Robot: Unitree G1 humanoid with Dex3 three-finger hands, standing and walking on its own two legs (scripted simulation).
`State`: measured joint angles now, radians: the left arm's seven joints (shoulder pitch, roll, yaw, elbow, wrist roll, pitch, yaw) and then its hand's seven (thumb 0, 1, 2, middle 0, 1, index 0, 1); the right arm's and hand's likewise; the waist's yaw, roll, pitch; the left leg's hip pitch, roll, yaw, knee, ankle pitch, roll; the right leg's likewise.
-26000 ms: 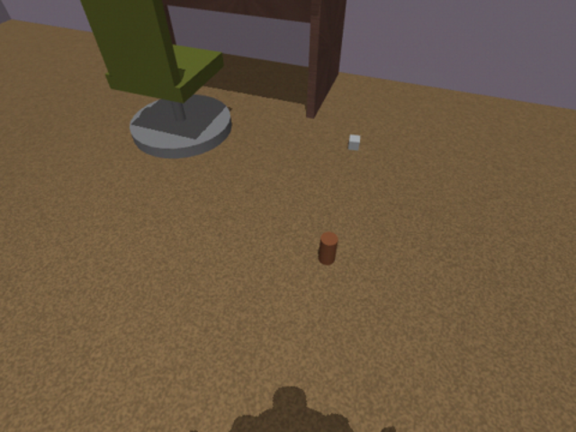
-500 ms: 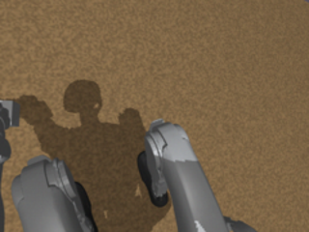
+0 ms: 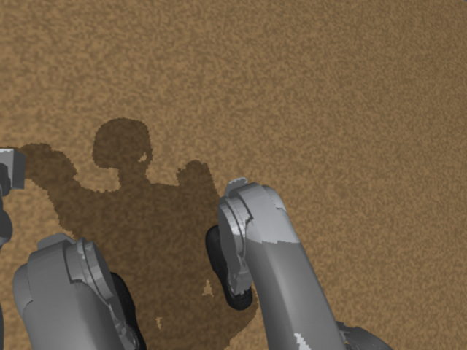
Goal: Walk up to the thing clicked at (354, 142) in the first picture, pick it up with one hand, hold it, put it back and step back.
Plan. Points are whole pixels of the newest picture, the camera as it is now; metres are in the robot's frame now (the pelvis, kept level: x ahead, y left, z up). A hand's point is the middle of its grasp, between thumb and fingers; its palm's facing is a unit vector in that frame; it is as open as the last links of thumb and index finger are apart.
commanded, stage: rise first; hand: left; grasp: from above
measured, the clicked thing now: out of the picture +0.46 +0.30 -0.31
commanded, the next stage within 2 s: approach in 0.14 s
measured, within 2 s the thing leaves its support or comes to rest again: neither
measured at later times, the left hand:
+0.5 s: hand out of the picture +0.42 +0.29 -0.21, palm faces +0.00 -0.46 -0.89, open 13.6 cm
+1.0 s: hand (11, 163) +0.46 +0.26 -0.26, palm faces +0.05 -0.47 -0.88, open 14.2 cm
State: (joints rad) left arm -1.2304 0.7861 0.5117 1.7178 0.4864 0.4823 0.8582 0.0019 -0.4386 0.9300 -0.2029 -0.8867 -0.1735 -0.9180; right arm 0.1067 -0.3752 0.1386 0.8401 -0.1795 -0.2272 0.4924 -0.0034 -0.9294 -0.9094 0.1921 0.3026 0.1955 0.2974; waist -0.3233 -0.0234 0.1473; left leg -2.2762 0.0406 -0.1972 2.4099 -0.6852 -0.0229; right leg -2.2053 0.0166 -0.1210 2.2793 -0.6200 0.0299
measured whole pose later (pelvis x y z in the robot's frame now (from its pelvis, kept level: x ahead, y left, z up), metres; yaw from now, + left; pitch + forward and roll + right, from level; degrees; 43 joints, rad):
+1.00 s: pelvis +0.01 +0.00 -0.03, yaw -1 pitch +26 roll -11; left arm -1.32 0.88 0.46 1.73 0.28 0.49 0.96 0.00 -0.55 1.03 -0.11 -0.99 -0.07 -1.03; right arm 0.05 -0.44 0.28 0.73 -0.21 -0.20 0.54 0.00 -0.93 -0.91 0.19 0.30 0.19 0.30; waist -0.43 -0.08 0.34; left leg -2.28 0.02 -0.25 2.53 -0.73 -0.03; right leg -2.19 0.01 -0.16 2.38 -0.66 0.03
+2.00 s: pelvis +0.01 +0.01 -0.04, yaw -3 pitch +24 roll -15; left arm -1.27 0.91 0.36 1.80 0.22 0.41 0.97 0.00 -0.09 0.85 -0.34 -0.85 -0.37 -0.86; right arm 0.04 -0.47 0.37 0.62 -0.20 -0.21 0.55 0.00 -0.91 -0.91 0.19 0.30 0.19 0.30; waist -0.44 -0.11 0.31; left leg -2.30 -0.01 -0.30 2.61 -0.76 -0.03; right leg -2.17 0.01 -0.19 2.41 -0.69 0.05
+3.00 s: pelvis +0.01 +0.01 -0.04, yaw -2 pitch +25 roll -15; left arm -1.26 0.86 0.32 1.81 0.21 0.39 0.97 0.00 0.05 0.75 -0.51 -0.61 -0.55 -0.68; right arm 0.01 -0.47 0.35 0.66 -0.21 -0.22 0.55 0.00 -0.91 -0.91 0.19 0.30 0.19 0.30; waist -0.43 -0.11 0.30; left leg -2.28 -0.01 -0.30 2.59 -0.76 -0.04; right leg -2.16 0.00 -0.20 2.40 -0.70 0.04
